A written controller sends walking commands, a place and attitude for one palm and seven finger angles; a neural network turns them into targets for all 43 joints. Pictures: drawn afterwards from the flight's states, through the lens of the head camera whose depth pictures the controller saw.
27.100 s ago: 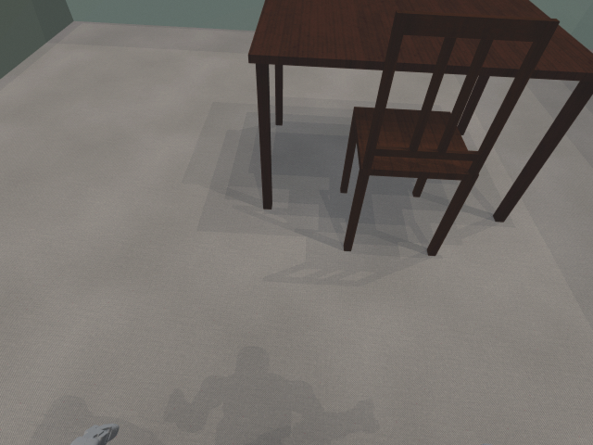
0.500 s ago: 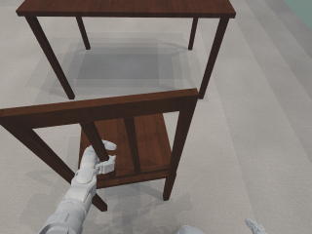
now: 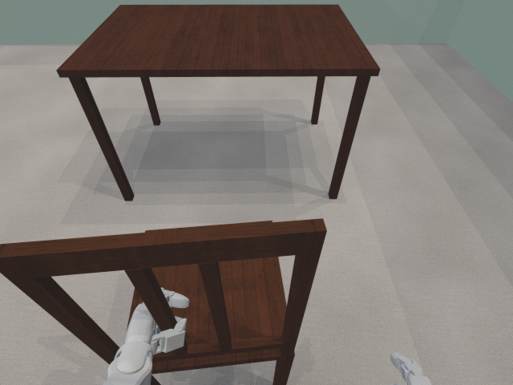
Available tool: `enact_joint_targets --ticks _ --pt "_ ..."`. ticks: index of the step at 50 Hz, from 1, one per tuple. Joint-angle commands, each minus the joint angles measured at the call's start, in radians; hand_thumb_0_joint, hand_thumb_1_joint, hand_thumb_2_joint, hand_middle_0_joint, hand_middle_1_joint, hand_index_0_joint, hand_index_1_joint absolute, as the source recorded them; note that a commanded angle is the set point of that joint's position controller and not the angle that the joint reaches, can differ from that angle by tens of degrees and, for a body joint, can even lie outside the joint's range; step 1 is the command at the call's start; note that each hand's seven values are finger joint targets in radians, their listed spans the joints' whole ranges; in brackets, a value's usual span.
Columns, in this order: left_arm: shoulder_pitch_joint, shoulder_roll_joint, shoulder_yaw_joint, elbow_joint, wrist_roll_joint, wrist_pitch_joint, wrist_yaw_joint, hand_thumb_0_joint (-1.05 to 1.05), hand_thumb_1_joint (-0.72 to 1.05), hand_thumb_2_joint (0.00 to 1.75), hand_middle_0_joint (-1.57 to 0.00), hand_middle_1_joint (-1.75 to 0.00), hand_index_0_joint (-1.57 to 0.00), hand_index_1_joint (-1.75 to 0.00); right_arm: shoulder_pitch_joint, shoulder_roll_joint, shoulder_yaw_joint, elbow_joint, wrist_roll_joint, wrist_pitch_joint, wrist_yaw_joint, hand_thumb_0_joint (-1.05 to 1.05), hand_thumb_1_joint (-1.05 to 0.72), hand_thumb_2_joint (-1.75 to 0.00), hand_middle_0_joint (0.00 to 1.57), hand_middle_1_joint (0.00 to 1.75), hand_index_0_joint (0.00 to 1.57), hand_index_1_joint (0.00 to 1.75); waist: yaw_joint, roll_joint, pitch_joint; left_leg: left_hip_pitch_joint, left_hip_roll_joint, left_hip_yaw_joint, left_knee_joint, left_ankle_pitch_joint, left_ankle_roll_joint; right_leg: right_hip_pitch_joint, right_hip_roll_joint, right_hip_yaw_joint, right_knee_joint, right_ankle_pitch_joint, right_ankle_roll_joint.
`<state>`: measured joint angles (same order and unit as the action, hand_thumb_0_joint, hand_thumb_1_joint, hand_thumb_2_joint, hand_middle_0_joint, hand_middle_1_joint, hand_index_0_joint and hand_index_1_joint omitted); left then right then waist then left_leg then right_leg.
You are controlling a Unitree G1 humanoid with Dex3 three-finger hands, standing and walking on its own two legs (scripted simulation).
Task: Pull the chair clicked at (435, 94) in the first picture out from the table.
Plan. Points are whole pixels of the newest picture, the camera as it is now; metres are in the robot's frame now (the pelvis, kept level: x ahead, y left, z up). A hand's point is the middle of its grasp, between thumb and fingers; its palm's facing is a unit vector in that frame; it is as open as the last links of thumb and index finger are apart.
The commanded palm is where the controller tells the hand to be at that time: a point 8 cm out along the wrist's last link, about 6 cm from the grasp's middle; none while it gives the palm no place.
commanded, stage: stop walking, hand still on the chair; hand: left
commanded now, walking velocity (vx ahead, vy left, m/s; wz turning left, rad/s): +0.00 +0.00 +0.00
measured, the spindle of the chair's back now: (164, 316) +0.24 +0.17 -0.05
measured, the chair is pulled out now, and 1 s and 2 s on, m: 0.71 0.71 0.71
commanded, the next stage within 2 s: open the thumb and straighten the fingers in 0.18 s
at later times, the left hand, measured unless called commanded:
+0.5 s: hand (174, 327) +0.24 +0.16 -0.08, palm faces +0.05 -0.99 -0.16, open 7.4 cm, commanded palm +0.21 +0.21 -0.06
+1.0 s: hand (173, 324) +0.25 +0.17 -0.09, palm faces +0.07 -0.98 -0.18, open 16.9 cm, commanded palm +0.23 +0.21 -0.06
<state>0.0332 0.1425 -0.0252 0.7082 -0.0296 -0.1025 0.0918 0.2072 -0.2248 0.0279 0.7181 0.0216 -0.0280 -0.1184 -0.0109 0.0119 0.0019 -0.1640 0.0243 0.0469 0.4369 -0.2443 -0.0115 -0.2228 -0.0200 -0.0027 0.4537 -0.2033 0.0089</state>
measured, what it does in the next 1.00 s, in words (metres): stands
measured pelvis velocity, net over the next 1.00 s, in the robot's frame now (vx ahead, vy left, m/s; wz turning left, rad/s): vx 0.02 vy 0.00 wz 0.07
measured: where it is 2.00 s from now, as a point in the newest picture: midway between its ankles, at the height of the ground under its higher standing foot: outside the picture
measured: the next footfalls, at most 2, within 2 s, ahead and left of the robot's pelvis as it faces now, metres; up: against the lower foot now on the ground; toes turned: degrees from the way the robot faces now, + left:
none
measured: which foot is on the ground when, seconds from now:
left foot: down 0.00-1.00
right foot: down 0.00-1.00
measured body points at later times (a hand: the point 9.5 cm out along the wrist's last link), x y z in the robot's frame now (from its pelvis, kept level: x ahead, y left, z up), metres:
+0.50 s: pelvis +0.00 +0.00 -0.01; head +0.03 +0.00 +0.44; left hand +0.23 +0.21 -0.07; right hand +0.15 -0.24 -0.11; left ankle +0.00 +0.13 -0.74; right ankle +0.03 -0.12 -0.74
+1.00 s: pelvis +0.02 +0.00 -0.04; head +0.07 -0.02 +0.41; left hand +0.24 +0.22 -0.07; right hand +0.20 -0.24 -0.13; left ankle +0.00 +0.13 -0.74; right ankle +0.03 -0.12 -0.74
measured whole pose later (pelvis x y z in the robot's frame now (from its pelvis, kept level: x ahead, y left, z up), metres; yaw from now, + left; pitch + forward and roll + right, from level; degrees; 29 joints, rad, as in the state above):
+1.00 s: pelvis +0.02 +0.00 -0.04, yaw +4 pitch +10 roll +0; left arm 0.19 0.19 0.00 0.22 -0.06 0.14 0.02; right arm 0.23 -0.25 0.03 0.55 0.03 -0.13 -0.07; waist -0.03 0.05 -0.10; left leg -0.57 0.01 -0.02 0.83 -0.44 -0.02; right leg -0.59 -0.04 -0.06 0.83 -0.41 0.00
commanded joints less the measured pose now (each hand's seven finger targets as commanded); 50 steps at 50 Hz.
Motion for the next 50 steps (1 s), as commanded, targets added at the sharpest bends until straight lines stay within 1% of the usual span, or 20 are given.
enact_joint_targets --ticks 1,13,14,15,16,17,18,20,22,24,26,29,31,33,39,40,44,45,47,50 --pt "-0.183 0.139 0.031 -0.207 0.020 -0.052 0.024 0.00 0.90 0.90 -0.50 -1.45 -0.50 -1.45 -0.070 -0.101 -0.032 -0.136 0.004 -0.038 -0.012 0.00 -0.90 -0.90 0.20 0.30 0.20 0.30 0.002 0.021 -0.139 0.049 0.086 -0.094 -0.076 0.169 0.030 0.022 -0.079 0.077 -0.065 0.146 -0.031" --pt "-0.166 0.130 0.017 -0.212 0.019 -0.042 0.028 0.00 0.90 0.90 -0.50 -1.45 -0.50 -1.45 -0.084 -0.102 -0.031 -0.151 0.001 -0.016 -0.016 0.00 -0.90 -0.90 0.20 0.30 0.20 0.30 0.005 0.005 -0.147 0.058 0.082 -0.089 -0.078 0.167 0.028 0.028 -0.086 0.075 -0.081 0.162 -0.031" --pt "-0.127 0.161 0.048 -0.258 0.021 -0.047 0.031 0.00 0.90 0.90 -0.50 -1.45 -0.50 -1.45 -0.086 -0.101 -0.035 -0.160 -0.001 -0.015 -0.015 0.00 -0.90 -0.90 0.20 0.30 0.20 0.30 0.010 0.008 -0.153 0.062 0.082 -0.088 -0.075 0.177 0.029 0.039 -0.089 0.078 -0.083 0.183 -0.032" --pt "-0.041 0.079 -0.024 -0.141 -0.016 0.017 -0.004 0.00 0.78 0.84 -0.50 -1.45 -0.50 -1.45 -0.072 -0.162 -0.050 -0.151 0.033 -0.014 0.019 0.00 -0.90 -0.90 0.20 0.30 0.20 0.30 -0.059 -0.103 -0.130 -0.082 0.041 -0.080 -0.048 0.143 0.013 0.017 -0.047 -0.020 -0.016 0.115 -0.032" --pt "-0.129 0.106 0.033 -0.218 -0.032 0.007 -0.019 0.00 0.66 0.78 -0.50 -1.45 -0.50 -1.45 -0.075 -0.150 -0.045 -0.159 0.043 -0.022 0.043 0.00 -0.90 -0.90 0.20 0.30 0.20 0.30 -0.042 -0.195 -0.076 -0.147 0.037 -0.070 -0.017 0.094 0.026 -0.024 -0.031 -0.025 -0.002 0.100 -0.028" --pt "-0.191 0.135 0.044 -0.327 -0.025 -0.012 -0.037 0.00 0.54 0.73 -0.50 -1.45 -0.50 -1.45 -0.095 -0.157 -0.057 -0.180 0.034 -0.037 0.051 0.00 -0.90 -0.90 0.20 0.30 0.20 0.30 -0.037 -0.158 -0.139 -0.149 0.022 -0.057 0.005 0.075 0.035 -0.018 -0.031 -0.017 0.008 0.087 -0.028" --pt "-0.155 0.175 0.088 -0.335 -0.031 -0.017 -0.040 0.00 0.42 0.67 -0.50 -1.45 -0.50 -1.45 -0.096 -0.150 -0.063 -0.184 0.034 -0.051 0.053 0.00 -0.90 -0.90 0.20 0.30 0.20 0.30 -0.028 -0.098 -0.140 -0.160 0.011 -0.050 0.026 0.040 0.035 -0.038 -0.027 -0.009 0.018 0.047 -0.030" --pt "-0.113 0.183 0.088 -0.403 -0.024 -0.014 -0.050 0.00 0.17 0.55 -0.50 -1.45 -0.50 -1.45 -0.091 -0.146 -0.060 -0.198 0.030 -0.068 0.068 0.00 -0.90 -0.90 0.20 0.30 0.20 0.30 -0.015 0.038 -0.182 -0.176 -0.003 -0.047 0.055 0.033 0.026 -0.049 -0.026 -0.002 0.048 0.032 -0.043" --pt "-0.082 0.142 0.047 -0.456 -0.011 -0.008 -0.055 0.00 -0.07 0.43 -0.50 -1.45 -0.50 -1.45 -0.085 -0.135 -0.057 -0.213 0.024 -0.088 0.076 0.00 -0.90 -0.90 0.20 0.30 0.20 0.30 -0.018 0.097 -0.211 -0.184 -0.005 -0.041 0.086 0.059 0.021 -0.079 -0.022 -0.019 0.083 0.042 -0.045" --pt "-0.043 0.140 0.052 -0.472 -0.015 0.011 -0.052 0.00 -0.31 0.32 -0.50 -1.45 -0.50 -1.45 -0.078 -0.137 -0.059 -0.223 0.022 -0.102 0.080 0.00 -0.90 -0.90 0.20 0.30 0.20 0.30 -0.017 0.067 -0.232 -0.211 -0.004 -0.046 0.116 0.063 0.021 -0.102 -0.018 -0.026 0.111 0.044 -0.041" --pt "-0.058 0.164 0.084 -0.433 -0.022 0.038 -0.045 0.00 -0.55 0.20 -0.45 -1.30 -0.45 -1.30 -0.068 -0.150 -0.057 -0.218 0.023 -0.104 0.078 0.00 -0.90 -0.90 0.20 0.30 0.20 0.30 -0.029 0.021 -0.202 -0.262 -0.007 -0.050 0.142 0.030 0.022 -0.143 -0.015 -0.031 0.133 0.023 -0.035" --pt "-0.042 0.119 0.058 -0.474 -0.031 0.065 -0.050 0.00 -0.55 0.20 -0.38 -1.09 -0.38 -1.09 -0.068 -0.150 -0.062 -0.246 0.022 -0.119 0.072 0.00 -0.90 -0.90 0.20 0.30 0.20 0.30 -0.024 -0.028 -0.247 -0.287 -0.011 -0.047 0.178 0.010 0.025 -0.167 -0.015 -0.039 0.166 0.003 -0.025" --pt "-0.056 0.129 0.058 -0.539 -0.035 0.069 -0.051 0.00 -0.55 0.20 -0.32 -0.94 -0.32 -0.94 -0.062 -0.154 -0.065 -0.256 0.021 -0.132 0.065 0.00 -0.90 -0.90 0.20 0.30 0.20 0.30 -0.021 0.000 -0.294 -0.273 -0.013 -0.050 0.198 0.040 0.025 -0.167 -0.014 -0.038 0.191 0.026 -0.027" --pt "-0.045 0.123 0.045 -0.581 -0.036 0.077 -0.052 0.00 -0.55 0.20 -0.27 -0.80 -0.27 -0.80 -0.048 -0.154 -0.066 -0.262 0.019 -0.143 0.058 0.00 -0.90 -0.90 0.20 0.30 0.20 0.30 -0.029 -0.019 -0.329 -0.268 -0.013 -0.051 0.226 0.084 0.027 -0.167 -0.014 -0.039 0.213 0.075 -0.024" --pt "0.025 0.140 0.064 -0.585 -0.028 0.135 -0.057 0.00 -0.55 0.20 -0.13 -0.36 -0.13 -0.36 -0.026 -0.161 -0.061 -0.275 0.015 -0.150 0.047 0.00 -0.90 -0.90 0.20 0.30 0.20 0.30 -0.030 -0.058 -0.283 -0.328 -0.016 -0.054 0.267 0.087 0.028 -0.205 -0.016 -0.048 0.248 0.093 -0.018" --pt "0.036 0.178 0.104 -0.570 -0.027 0.150 -0.057 0.00 -0.55 0.20 -0.10 -0.29 -0.10 -0.29 -0.021 -0.168 -0.062 -0.275 0.015 -0.148 0.044 0.00 -0.90 -0.90 0.20 0.30 0.20 0.30 -0.025 -0.063 -0.270 -0.347 -0.016 -0.057 0.271 0.087 0.027 -0.206 -0.015 -0.047 0.249 0.096 -0.021" --pt "0.021 0.167 0.082 -0.659 -0.022 0.177 -0.064 0.00 -0.55 0.20 0.00 0.00 0.00 0.00 -0.015 -0.158 -0.056 -0.300 0.014 -0.148 0.042 0.00 -0.90 -0.90 0.20 0.30 0.20 0.30 -0.029 -0.010 -0.305 -0.332 -0.019 -0.054 0.295 0.120 0.027 -0.209 -0.020 -0.049 0.271 0.123 -0.020" --pt "0.029 0.178 0.091 -0.679 -0.022 0.181 -0.065 0.00 -0.55 0.20 0.00 0.00 0.00 0.00 -0.014 -0.160 -0.057 -0.303 0.012 -0.149 0.039 0.00 -0.90 -0.90 0.20 0.30 0.20 0.30 -0.025 0.000 -0.317 -0.329 -0.018 -0.056 0.299 0.135 0.027 -0.203 -0.018 -0.048 0.275 0.133 -0.024" --pt "0.041 0.137 0.047 -0.713 -0.027 0.185 -0.067 0.00 -0.55 0.20 0.00 0.00 0.00 0.00 -0.011 -0.152 -0.052 -0.310 0.012 -0.155 0.038 0.00 -0.90 -0.90 0.20 0.30 0.20 0.30 -0.036 0.011 -0.323 -0.319 -0.019 -0.057 0.311 0.154 0.028 -0.210 -0.020 -0.052 0.281 0.152 -0.020" --pt "0.053 0.146 0.052 -0.705 -0.030 0.199 -0.066 0.00 -0.55 0.20 0.00 0.00 0.00 0.00 0.001 -0.160 -0.053 -0.307 0.011 -0.159 0.032 0.00 -0.90 -0.90 0.20 0.30 0.20 0.30 -0.047 -0.040 -0.311 -0.337 -0.016 -0.066 0.324 0.149 0.030 -0.227 -0.016 -0.057 0.284 0.153 -0.018"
